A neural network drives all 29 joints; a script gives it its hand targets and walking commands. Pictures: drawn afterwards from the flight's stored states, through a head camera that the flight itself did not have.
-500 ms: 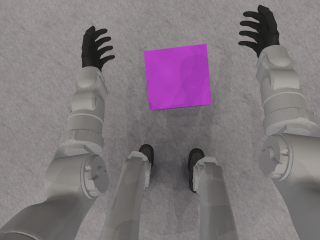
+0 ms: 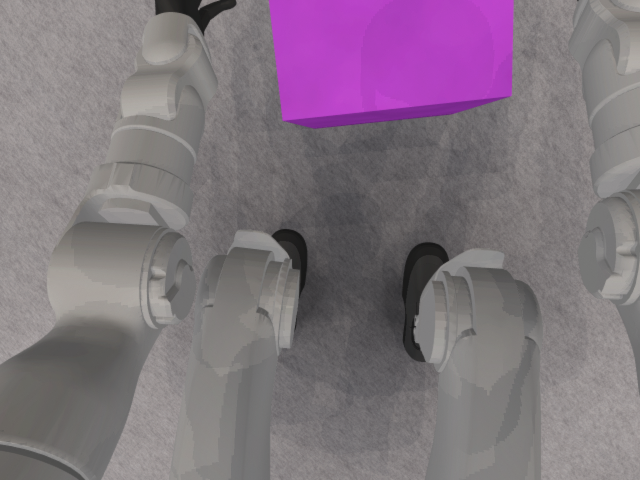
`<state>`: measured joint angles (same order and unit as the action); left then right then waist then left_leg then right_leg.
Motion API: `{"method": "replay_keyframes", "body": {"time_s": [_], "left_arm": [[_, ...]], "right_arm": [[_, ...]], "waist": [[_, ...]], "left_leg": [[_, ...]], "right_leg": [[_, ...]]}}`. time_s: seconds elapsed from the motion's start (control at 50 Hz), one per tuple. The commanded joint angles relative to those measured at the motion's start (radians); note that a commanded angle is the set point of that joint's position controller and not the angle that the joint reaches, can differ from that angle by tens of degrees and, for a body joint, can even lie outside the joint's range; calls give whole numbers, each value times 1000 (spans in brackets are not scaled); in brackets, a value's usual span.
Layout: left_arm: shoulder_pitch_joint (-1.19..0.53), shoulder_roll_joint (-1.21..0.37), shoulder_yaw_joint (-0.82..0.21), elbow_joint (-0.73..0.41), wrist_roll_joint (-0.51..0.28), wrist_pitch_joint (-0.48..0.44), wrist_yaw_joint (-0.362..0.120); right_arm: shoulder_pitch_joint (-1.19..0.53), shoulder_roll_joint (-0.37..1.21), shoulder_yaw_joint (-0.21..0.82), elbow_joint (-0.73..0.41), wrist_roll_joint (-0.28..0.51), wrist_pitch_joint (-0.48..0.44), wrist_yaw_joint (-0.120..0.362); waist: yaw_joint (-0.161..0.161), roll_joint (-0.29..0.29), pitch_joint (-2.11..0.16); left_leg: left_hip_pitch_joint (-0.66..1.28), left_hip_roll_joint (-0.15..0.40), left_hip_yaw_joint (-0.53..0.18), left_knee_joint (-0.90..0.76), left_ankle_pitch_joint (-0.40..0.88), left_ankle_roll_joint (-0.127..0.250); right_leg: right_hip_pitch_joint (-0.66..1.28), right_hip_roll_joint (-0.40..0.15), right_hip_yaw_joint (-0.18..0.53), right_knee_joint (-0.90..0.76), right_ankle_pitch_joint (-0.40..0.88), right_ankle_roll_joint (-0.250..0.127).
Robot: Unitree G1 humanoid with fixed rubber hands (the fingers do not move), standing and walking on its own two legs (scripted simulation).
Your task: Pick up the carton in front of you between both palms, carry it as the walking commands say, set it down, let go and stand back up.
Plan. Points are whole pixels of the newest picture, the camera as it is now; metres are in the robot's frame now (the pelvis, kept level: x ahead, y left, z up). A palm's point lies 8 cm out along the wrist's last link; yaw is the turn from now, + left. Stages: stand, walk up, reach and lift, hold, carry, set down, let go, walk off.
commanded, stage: reach and lift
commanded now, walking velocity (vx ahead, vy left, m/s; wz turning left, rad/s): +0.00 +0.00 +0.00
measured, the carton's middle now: (381, 28) +0.54 -0.02 -0.28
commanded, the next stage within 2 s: none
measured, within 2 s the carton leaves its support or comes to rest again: leaves its support in 0.94 s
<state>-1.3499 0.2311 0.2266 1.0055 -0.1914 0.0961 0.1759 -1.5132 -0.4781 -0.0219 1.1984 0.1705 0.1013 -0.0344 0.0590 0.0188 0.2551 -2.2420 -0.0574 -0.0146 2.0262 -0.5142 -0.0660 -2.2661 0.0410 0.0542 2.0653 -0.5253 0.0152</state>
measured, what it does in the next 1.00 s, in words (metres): stands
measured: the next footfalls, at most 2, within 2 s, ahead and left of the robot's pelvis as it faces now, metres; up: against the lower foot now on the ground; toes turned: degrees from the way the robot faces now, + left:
none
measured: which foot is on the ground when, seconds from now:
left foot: down 0.00-1.00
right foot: down 0.00-1.00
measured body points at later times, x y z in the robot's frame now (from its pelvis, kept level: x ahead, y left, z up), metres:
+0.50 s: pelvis +0.01 +0.00 -0.03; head +0.38 -0.02 +0.22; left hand +0.54 +0.17 -0.21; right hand +0.57 -0.19 -0.22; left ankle +0.13 +0.13 -0.37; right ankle +0.11 -0.12 -0.37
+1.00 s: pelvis +0.01 +0.00 -0.04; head +0.37 -0.03 +0.23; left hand +0.55 +0.14 -0.20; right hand +0.57 -0.16 -0.21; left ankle +0.13 +0.13 -0.37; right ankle +0.11 -0.12 -0.37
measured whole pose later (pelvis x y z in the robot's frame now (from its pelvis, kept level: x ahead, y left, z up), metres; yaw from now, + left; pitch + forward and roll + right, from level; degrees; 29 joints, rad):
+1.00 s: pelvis +0.01 +0.00 -0.04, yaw +0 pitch +38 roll +3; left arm -1.36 0.17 0.31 0.98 -0.10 0.16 0.18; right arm -1.46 -0.33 -0.05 1.12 0.10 0.16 -0.10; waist 0.03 0.03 0.28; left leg -2.28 -0.08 -0.03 2.18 -0.58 -0.08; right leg -2.30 0.04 0.04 2.22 -0.59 0.01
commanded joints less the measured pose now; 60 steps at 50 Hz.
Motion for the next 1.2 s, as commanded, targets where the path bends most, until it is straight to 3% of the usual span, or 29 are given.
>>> {"method": "replay_keyframes", "body": {"time_s": [0.0, 0.14, 0.26, 0.4, 0.62, 0.66, 0.74, 0.8, 0.86, 0.98, 1.04, 1.12, 1.18], "left_arm": [[-255, 125, 9, -25, 4, -38, -8], [-323, 163, -24, -24, -27, -85, -6], [-229, 133, -66, -11, -64, -104, -14], [-198, 116, -54, 9, -42, -97, -7], [-334, -14, -106, 16, -50, -95, -3], [-330, -54, -79, 40, -10, -96, -4], [-580, -616, -169, -18, 50, -60, -146], [-627, -809, -159, -61, 98, -14, -233], [-621, -925, -169, -122, 92, 15, -275], [-616, -1100, -295, -295, 0, 55, -284], [-636, -1148, -370, -416, -18, 91, -281], [-608, -1162, -423, -521, 8, 136, -275], [-529, -1180, -365, -428, 82, 173, -284]], "right_arm": [[-302, -115, 1, -28, 5, -35, -1], [-373, -126, 37, -76, 44, -78, -23], [-275, -73, 46, -111, 52, -90, -41], [-226, -41, 30, -62, 36, -80, -36], [-342, 73, 86, -47, 45, -87, -35], [-350, 149, 99, -35, 41, -82, -25], [-543, 746, 184, -77, 23, -54, 108], [-505, 946, 131, -115, -37, -22, 178], [-496, 1051, 117, -184, -46, -1, 214], [-515, 1216, 234, -433, 22, 25, 203], [-494, 1295, 282, -570, 22, 63, 176], [-396, 1372, 287, -627, -14, 131, 162], [-311, 1410, 229, -518, -76, 174, 179]], "waist": [[11, -98, -1113], [8, -98, -1165], [-6, -107, -1227], [-3, -96, -1085], [-18, -89, -1065], [9, -93, -1044], [2, -96, -1006], [-12, -78, -957], [-17, -63, -1021], [-45, -94, -1466], [-49, -109, -1709], [-45, -107, -1743], [-26, -100, -1507]], "left_leg": [[533, 25, 88, -98, 169, -7], [541, 20, 85, -10, 282, -2], [549, 9, 85, 27, 387, 0], [490, 3, 80, 0, 288, 0], [540, -20, 68, -21, 240, 5], [554, -28, 72, -26, 232, 10], [507, -60, 82, -1, 233, 22], [461, -79, 97, 18, 209, 27], [474, -88, 107, 27, 277, 30], [604, -102, 124, 43, 474, 23], [624, -113, 137, 20, 488, 10], [651, -124, 144, -56, 395, 8], [579, -122, 138, -136, 228, 17]], "right_leg": [[605, -43, -27, -146, 145, -1], [644, -38, -17, -56, 264, 1], [711, -26, -27, -17, 397, 6], [592, -27, -32, -41, 273, 2], [567, -18, -36, -65, 198, 2], [558, -7, -39, -68, 187, 5], [523, 34, -38, -56, 204, -3], [483, 54, -57, -48, 193, -14], [489, 67, -75, -32, 259, -21], [763, 79, -99, -18, 505, -9], [941, 91, -103, -38, 588, -1], [938, 114, -121, -113, 484, 12], [771, 120, -127, -197, 279, 12]]}}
